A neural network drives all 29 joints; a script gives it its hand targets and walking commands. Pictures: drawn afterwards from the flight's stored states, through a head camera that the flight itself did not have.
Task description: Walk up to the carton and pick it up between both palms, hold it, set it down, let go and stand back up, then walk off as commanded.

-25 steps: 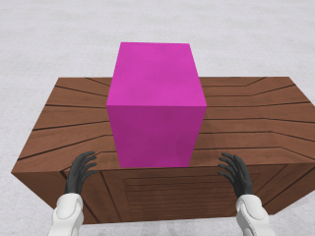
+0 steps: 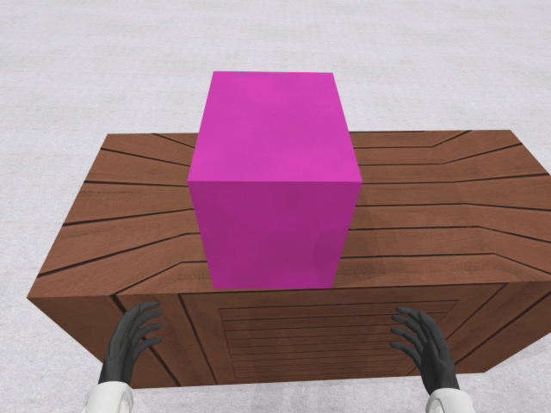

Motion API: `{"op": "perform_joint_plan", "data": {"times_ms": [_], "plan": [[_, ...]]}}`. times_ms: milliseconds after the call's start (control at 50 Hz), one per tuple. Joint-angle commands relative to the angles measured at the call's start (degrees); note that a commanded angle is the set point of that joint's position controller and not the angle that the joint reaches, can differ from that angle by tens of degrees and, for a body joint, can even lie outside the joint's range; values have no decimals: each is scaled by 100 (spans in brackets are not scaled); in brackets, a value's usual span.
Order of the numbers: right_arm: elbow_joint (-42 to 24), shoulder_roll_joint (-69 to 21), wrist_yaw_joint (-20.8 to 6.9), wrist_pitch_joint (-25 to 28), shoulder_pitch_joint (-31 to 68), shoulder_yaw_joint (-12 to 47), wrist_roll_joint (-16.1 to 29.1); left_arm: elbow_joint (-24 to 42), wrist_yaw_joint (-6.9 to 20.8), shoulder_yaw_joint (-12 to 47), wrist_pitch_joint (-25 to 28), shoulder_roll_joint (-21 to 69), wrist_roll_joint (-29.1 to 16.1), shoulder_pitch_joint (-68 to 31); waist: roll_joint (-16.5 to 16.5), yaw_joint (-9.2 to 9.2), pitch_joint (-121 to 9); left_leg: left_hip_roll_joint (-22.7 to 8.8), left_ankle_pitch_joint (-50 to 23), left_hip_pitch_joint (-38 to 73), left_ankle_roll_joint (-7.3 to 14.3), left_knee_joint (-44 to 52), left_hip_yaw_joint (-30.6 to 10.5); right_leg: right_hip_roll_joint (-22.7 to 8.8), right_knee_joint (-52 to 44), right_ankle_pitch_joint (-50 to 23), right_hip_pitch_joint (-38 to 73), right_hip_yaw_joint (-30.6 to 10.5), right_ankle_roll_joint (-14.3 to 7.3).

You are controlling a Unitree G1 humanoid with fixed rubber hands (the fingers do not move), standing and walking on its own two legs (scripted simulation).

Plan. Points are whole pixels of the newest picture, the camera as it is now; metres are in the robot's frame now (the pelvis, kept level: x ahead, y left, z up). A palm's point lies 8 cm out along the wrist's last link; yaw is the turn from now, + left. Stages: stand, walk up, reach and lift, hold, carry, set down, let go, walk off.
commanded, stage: set down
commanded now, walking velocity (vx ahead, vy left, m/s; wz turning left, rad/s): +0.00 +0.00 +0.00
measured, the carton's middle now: (273, 181) +0.50 +0.05 +0.03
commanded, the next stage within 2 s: let go in 1.46 s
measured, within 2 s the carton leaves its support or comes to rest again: neither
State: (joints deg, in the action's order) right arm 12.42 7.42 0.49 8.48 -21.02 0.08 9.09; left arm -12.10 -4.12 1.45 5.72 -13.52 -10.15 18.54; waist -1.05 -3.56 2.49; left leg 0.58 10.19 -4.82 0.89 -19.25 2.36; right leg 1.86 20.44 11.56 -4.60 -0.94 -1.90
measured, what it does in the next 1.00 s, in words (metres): stands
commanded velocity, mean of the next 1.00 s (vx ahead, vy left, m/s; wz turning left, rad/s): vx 0.00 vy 0.00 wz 0.00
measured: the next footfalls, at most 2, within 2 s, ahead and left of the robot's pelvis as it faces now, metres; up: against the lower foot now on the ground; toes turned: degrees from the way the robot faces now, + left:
none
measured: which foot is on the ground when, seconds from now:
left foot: down 0.00-1.00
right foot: down 0.00-1.00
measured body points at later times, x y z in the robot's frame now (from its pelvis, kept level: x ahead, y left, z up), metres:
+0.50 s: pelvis +0.03 +0.00 +0.00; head +0.02 +0.00 +0.45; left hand +0.19 +0.23 -0.04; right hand +0.20 -0.21 -0.04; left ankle +0.01 +0.11 -0.75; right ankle +0.00 -0.10 -0.75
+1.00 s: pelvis +0.01 +0.00 +0.00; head +0.01 +0.00 +0.45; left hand +0.18 +0.23 -0.06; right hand +0.19 -0.22 -0.06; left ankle +0.01 +0.11 -0.75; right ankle +0.00 -0.10 -0.75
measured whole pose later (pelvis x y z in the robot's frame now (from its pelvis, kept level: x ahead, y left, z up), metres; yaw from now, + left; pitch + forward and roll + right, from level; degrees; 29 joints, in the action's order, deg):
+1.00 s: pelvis +0.01 +0.00 +0.00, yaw +0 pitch -3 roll +0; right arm 28.6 9.7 -1.5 9.7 -16.1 0.3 4.6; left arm -22.4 -2.6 0.2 -1.4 -12.4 -4.4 15.4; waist -1.0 -1.4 2.7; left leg -0.2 11.6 -5.1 0.5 -20.0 2.3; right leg 2.6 19.6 12.0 -4.2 -0.9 -2.2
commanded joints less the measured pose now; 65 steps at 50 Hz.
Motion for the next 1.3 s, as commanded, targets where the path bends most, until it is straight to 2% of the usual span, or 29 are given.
{"op": "perform_joint_plan", "data": {"times_ms": [0,120,260,460,560,940,1100,1280], "plan": [[-1038,413,-27,284,582,-197,-56,961,-39,-325,308,-637,9,-714,114,-14,-104,-132,-126,-67,-105,349,-67,-276,-557,526,-465,-289,-158],[-784,456,-58,441,474,-197,-14,970,-58,-297,367,-634,30,-502,233,27,-439,-125,-696,94,-160,173,-46,-237,-438,-109,-347,-272,-155],[-337,602,-67,629,219,-101,57,808,45,-381,281,-550,231,-53,209,108,-507,-71,-1579,384,-263,11,-54,-156,-455,-1109,-161,-251,-135],[-53,685,-95,757,199,-32,14,682,121,-452,191,-501,358,-17,125,164,-427,-51,-1860,503,-304,-19,-12,-149,-521,-1588,-111,-228,-68],[106,710,-104,731,242,-25,-24,554,143,-460,99,-498,412,-84,162,165,-419,-48,-1780,521,-298,-6,13,-164,-553,-1528,-133,-219,-57],[784,825,-180,361,893,-236,-450,-142,121,-385,-458,-533,579,-799,123,229,-305,-111,-791,286,-163,94,44,-212,-547,-425,-429,-134,-65],[1178,861,-229,304,1093,-285,-547,-399,115,-367,-627,-528,677,-977,154,258,-343,-134,-729,259,-179,50,21,-196,-482,-401,-484,-85,-72],[1591,952,-244,392,1228,-346,-649,-584,126,-380,-764,-507,786,-1061,188,296,-461,-151,-985,369,-224,-58,13,-141,-398,-701,-487,-13,-52]]}}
